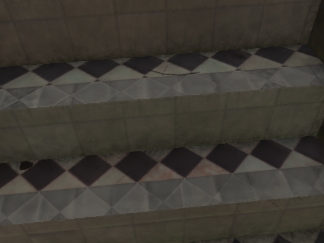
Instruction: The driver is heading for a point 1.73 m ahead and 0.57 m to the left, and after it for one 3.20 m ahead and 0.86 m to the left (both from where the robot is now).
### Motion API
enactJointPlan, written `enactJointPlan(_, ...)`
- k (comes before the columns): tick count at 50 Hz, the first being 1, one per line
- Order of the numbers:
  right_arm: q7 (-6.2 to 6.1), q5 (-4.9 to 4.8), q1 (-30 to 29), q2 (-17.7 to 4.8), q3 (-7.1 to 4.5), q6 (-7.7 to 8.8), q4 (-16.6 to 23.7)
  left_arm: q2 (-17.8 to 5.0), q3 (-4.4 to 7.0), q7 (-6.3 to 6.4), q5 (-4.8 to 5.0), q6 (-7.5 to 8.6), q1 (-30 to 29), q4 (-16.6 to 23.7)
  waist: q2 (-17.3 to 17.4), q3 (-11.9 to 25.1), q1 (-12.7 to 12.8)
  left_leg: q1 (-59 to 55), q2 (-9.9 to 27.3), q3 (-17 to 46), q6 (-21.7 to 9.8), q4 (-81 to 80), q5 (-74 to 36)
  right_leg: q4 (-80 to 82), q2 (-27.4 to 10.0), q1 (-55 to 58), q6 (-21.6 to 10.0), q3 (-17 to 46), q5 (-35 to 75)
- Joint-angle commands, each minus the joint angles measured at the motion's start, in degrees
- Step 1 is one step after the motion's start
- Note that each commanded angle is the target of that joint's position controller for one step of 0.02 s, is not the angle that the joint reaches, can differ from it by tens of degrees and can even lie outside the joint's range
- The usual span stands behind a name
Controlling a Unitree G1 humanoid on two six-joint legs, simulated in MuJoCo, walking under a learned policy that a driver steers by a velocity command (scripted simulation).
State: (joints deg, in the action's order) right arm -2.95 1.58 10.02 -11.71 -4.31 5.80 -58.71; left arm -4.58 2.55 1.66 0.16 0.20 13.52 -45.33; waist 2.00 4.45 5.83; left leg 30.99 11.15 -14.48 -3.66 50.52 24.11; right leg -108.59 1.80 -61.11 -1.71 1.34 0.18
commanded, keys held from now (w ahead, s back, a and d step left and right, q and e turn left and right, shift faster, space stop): w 1.00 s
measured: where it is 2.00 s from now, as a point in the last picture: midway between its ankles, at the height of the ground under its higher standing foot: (209, 200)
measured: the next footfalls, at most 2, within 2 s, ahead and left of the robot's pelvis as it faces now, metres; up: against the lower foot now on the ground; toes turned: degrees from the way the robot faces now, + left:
right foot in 0.16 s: +0.12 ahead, -0.12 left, -0.01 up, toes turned -1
left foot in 0.88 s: +0.36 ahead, +0.12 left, +0.21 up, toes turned +11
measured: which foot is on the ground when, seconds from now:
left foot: down 0.00-0.12, up 0.14-0.86, down 0.88-1.00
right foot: up 0.00-0.14, down 0.16-0.86, up 0.88-1.00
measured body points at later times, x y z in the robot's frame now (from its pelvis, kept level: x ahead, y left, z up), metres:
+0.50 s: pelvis +0.08 -0.06 +0.02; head +0.06 -0.08 +0.47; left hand +0.01 +0.13 -0.13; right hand +0.28 -0.21 -0.08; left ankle +0.07 +0.05 -0.45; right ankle +0.08 -0.12 -0.70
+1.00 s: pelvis +0.23 +0.01 +0.17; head +0.23 +0.00 +0.62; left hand +0.38 +0.25 +0.09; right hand +0.35 -0.21 +0.03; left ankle +0.32 +0.11 -0.48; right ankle +0.22 -0.14 -0.28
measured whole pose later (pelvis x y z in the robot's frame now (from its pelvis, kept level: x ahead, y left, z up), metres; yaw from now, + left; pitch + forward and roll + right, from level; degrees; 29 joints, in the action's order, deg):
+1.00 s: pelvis +0.23 +0.01 +0.17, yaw +3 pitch +1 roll +2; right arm -1.9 2.1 10.8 -9.9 -3.4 -0.4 -53.4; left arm -9.1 2.8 -0.8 -2.8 7.0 8.7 -41.8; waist 0.2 2.5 2.6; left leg 41.2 1.8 -9.0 -4.5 64.9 25.0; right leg -115.3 5.7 -52.6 -8.1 10.2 11.0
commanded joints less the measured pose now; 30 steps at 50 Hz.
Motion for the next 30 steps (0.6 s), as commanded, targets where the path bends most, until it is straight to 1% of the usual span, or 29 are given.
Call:
enactJointPlan(1, -1.19, 0.45, -9.27, -9.98, -2.75, 1.48, 3.99, -5.24, 1.76, -0.7, -0.69, -1.44, 7.8, -1.3, 4.34, -1.78, 5.22, -0.8, 12.76, 14.92, -4.4, -30.67, 28.99, 8.76, -5.37, 8.64, -1.29, -2.81, -4.05)
enactJointPlan(2, -1.13, 1.06, -7.26, -11.14, -3.21, 1.35, 3.4, -4.96, 1.45, -1.28, -0.36, -1.53, 8.22, -1.23, 4.28, -2.02, 4.93, -4.61, 12.34, 14.51, -3.2, -32.48, 30.83, 21.08, -7.75, 10.57, -2.79, -3.95, -8.34)
enactJointPlan(3, -1.48, 1.39, -8.7, -11.06, -3.2, 0.99, 3.91, -4.71, 1.0, -1.79, -0.21, -1.46, 7.96, -0.88, 4.08, -1.94, 5.5, -3.84, 11.11, 11.99, -2.14, -32.2, 29.87, 34.4, -9.0, 18.21, -4.34, -6.59, -12.38)
enactJointPlan(4, -1.95, 0.82, -13.17, -9.02, -2.48, 0.11, 5.67, -3.23, 0.1, -1.87, 0.5, -1.57, 12.64, -2.96, 2.43, -2.83, 7.5, 0.12, 8.48, 6.79, -2.01, -27.72, 26.53, 49.21, -9.02, 28.64, -6.21, -9.42, -15.8)
enactJointPlan(5, -2.51, -0.05, -10.84, -6.28, -1.61, -1.18, 5.98, -3.59, -0.35, -2.25, 0.36, -1.2, 16.82, -5.16, -3.13, -5.19, 6.63, -0.79, 5.72, 4.81, -2.96, -17.17, 26.74, 64.15, -7.76, 33.34, -6.99, -11.8, -18.36)
enactJointPlan(6, -2.42, -1.74, -7.19, -3.19, -0.11, -2.62, 5.8, -3.87, -0.61, -2.78, 0.77, -0.66, 22.38, -8.28, -11.31, -4.72, 6.97, -3.12, -0.21, 0.23, -5.26, -1.76, 29.28, 77.19, -3.76, 40.14, -7.02, -20.6, -12.77)
enactJointPlan(7, -1.11, -1.48, -1.29, 2.16, 1.82, -3.68, 5.39, -3.34, -1.08, -3.35, -0.84, 0.21, 24.12, -10.94, -17.12, -0.23, 3.32, 0.11, -5.28, -1.2, -7.36, 25.52, 23.46, 72.2, -0.97, 47.07, -7.44, -17.14, -19.92)
enactJointPlan(8, 0.8, -1.83, -5.76, 8.38, 3.33, -3.33, 7.25, -0.58, -2.65, -3.33, -4.02, 0.63, 20.61, -9.94, -14.4, -1.73, 0.69, 11.2, -10.65, 13.09, -6.24, 56.38, 12.99, 59.07, -1.05, 42.92, -5.32, -7.49, -23.51)
enactJointPlan(9, 2.03, -2.78, -4.98, 14.47, 4.57, -1.97, 11.48, -1.5, -4.83, -2.3, -5.96, 0.68, 13.77, -4.4, -14.34, 1.86, -2.95, 20.55, -14.26, 32.8, -1.98, 72.75, -1.47, 69.01, -4.73, 43.22, -3.42, 17.62, -33.4)
enactJointPlan(10, 2.7, 0.88, -8.68, 15.75, 6.23, -2.45, 21.06, -9.79, -1.62, -0.05, -6.1, 1.53, 8.13, -1.49, -20.41, 0.75, -7.16, 33.65, -13.95, 22.59, 2.01, 74.88, -9.88, 95.49, -19.97, 38.31, -7.39, 46.78, -57.32)
enactJointPlan(11, 2.84, 4.07, -9.89, 9.1, 5.33, -1.45, 21.43, -8.86, -1.65, 0.8, -1.9, 2.9, 8.65, -2.09, -10.64, -2.67, -6.07, 34.38, -9.78, 17.82, 4.31, 75.1, -18.17, 100.48, -20.97, 39.0, -6.92, 53.12, -58.67)
enactJointPlan(12, 2.84, 5.0, -12.35, 3.27, 4.42, -1.37, 20.72, -10.28, -0.69, 1.09, -0.76, 4.55, 8.62, -4.24, 0.22, -5.89, -5.49, 34.08, -7.55, 18.87, 4.67, 67.94, -25.05, 93.36, -18.98, 36.96, -6.15, 49.54, -57.49)
enactJointPlan(13, 2.73, 4.15, -11.7, 0.03, 3.63, -1.93, 20.0, -10.86, -0.19, 0.97, -1.45, 6.15, 9.91, -5.55, 3.64, -6.21, -4.06, 30.55, -8.28, 18.72, 4.47, 64.36, -26.97, 87.88, -17.2, 36.54, -6.02, 43.7, -51.63)
enactJointPlan(14, 2.72, 3.31, -12.19, -0.24, 3.14, -2.56, 19.75, -9.93, 0.18, 1.52, -1.28, 7.1, 13.79, -7.9, 2.89, -5.99, -2.32, 28.63, -8.57, 18.43, 4.16, 61.03, -26.33, 86.98, -16.56, 38.88, -6.61, 39.87, -47.46)
enactJointPlan(15, 3.02, 2.4, -10.91, 0.9, 3.15, -3.18, 19.13, -9.42, 0.83, 1.86, -1.29, 7.43, 16.88, -10.23, 0.65, -6.64, -2.13, 27.93, -9.2, 17.97, 3.3, 58.32, -25.28, 86.08, -15.46, 41.66, -7.71, 36.03, -43.95)
enactJointPlan(16, 3.27, 2.37, -9.93, 1.61, 2.98, -3.01, 18.7, -9.62, 1.79, 1.78, -1.83, 7.84, 19.17, -11.15, -1.4, -6.35, -1.17, 27.76, -10.07, 17.02, 1.89, 56.24, -24.01, 86.29, -14.34, 44.57, -8.91, 33.78, -41.56)
enactJointPlan(17, 3.42, 2.13, -9.92, 2.69, 2.94, -2.92, 18.57, -8.69, 2.25, 1.68, -2.16, 7.81, 20.93, -12.0, -3.01, -6.79, -0.65, 28.51, -10.21, 16.9, 1.06, 54.08, -23.43, 86.27, -14.07, 47.32, -9.73, 31.97, -38.96)
enactJointPlan(18, 3.43, 1.88, -10.27, 3.55, 2.93, -2.88, 18.48, -7.56, 2.53, 1.6, -2.31, 7.65, 21.99, -12.3, -3.32, -7.47, -0.13, 29.65, -10.38, 16.6, 0.66, 52.76, -23.14, 86.4, -14.05, 49.01, -10.19, 30.56, -37.13)
enactJointPlan(19, 3.46, 1.62, -12.01, 4.64, 3.24, -2.71, 19.2, -6.52, 2.38, 1.66, -2.33, 7.4, 23.78, -12.71, -3.73, -7.74, 0.84, 32.21, -10.53, 15.93, 0.36, 53.2, -21.75, 88.29, -14.56, 51.48, -10.45, 29.94, -35.8)
enactJointPlan(20, 3.45, 1.46, -12.58, 5.64, 3.21, -2.96, 19.41, -5.24, 2.36, 1.78, -2.13, 7.06, 24.5, -12.71, -3.5, -8.18, 0.71, 33.49, -10.64, 16.05, 0.54, 52.93, -22.55, 87.61, -14.33, 52.17, -10.26, 28.37, -34.11)
enactJointPlan(21, 3.59, 1.21, -14.05, 7.03, 3.57, -3.04, 19.77, -4.4, 2.31, 2.28, -1.97, 6.91, 25.92, -12.72, -4.0, -8.47, 1.46, 35.94, -10.59, 16.25, 0.44, 55.21, -20.28, 89.14, -15.42, 52.52, -11.0, 28.26, -32.89)
enactJointPlan(22, 3.91, 0.83, -11.05, 7.3, 3.63, -2.84, 18.75, -4.02, 2.29, 2.8, -1.51, 6.56, 26.12, -12.49, -5.28, -7.14, 1.47, 36.58, -11.4, 14.52, -0.07, 58.63, -19.31, 90.58, -15.81, 53.33, -12.39, 26.84, -32.0)
enactJointPlan(23, 3.75, 0.58, -10.7, 8.14, 3.61, -2.98, 18.7, -3.45, 2.17, 2.51, -1.62, 6.47, 25.3, -12.88, -6.72, -7.24, 0.28, 37.9, -11.03, 14.21, -0.55, 63.9, -18.78, 90.68, -15.92, 52.59, -13.54, 25.5, -31.57)
enactJointPlan(25, 3.68, 0.56, -15.68, 9.71, 4.22, -2.86, 21.02, -3.83, 2.25, 2.0, -1.32, 7.19, 24.42, -12.95, -4.12, -9.21, 0.6, 46.53, -9.78, 13.55, -1.04, 71.03, -17.46, 91.53, -16.26, 54.0, -14.53, 23.65, -31.63)
enactJointPlan(26, 3.42, 0.75, -16.78, 9.62, 4.18, -2.8, 21.53, -3.36, 1.97, 1.85, -1.18, 7.6, 24.12, -12.65, -3.56, -9.18, 0.2, 49.56, -9.08, 14.44, -0.98, 74.05, -17.48, 91.51, -16.76, 55.17, -14.69, 23.28, -30.78)
enactJointPlan(27, 3.14, 0.66, -17.97, 9.25, 4.23, -2.99, 22.13, -3.65, 1.68, 1.82, -1.06, 8.21, 24.32, -12.38, -2.89, -9.5, 0.61, 53.29, -9.51, 13.36, -0.91, 78.14, -16.41, 92.04, -16.64, 56.53, -14.76, 22.61, -29.64)
enactJointPlan(28, 2.63, 0.24, -18.92, 10.79, 4.82, -2.82, 23.02, -3.2, 1.43, 1.43, -1.25, 8.48, 24.18, -12.91, -4.27, -9.59, 0.48, 57.63, -9.56, 13.92, -1.45, 85.73, -14.2, 92.42, -17.64, 57.35, -15.52, 22.74, -29.0)
enactJointPlan(29, 2.05, 0.23, -19.44, 11.82, 5.43, -2.64, 24.37, -4.26, 1.58, 1.09, -1.42, 9.23, 24.02, -12.73, -6.27, -9.65, 0.22, 62.19, -8.7, 15.46, -2.58, 90.55, -10.77, 93.01, -18.51, 59.14, -15.5, 22.53, -29.42)
enactJointPlan(30, 1.71, 0.0, -21.43, 11.94, 5.65, -2.66, 26.21, -4.87, 1.53, 0.44, -1.66, 9.61, 23.27, -12.53, -4.89, -11.05, -0.39, 66.05, -8.1, 16.13, -2.78, 92.66, -8.88, 94.18, -19.34, 59.92, -15.12, 21.54, -29.69)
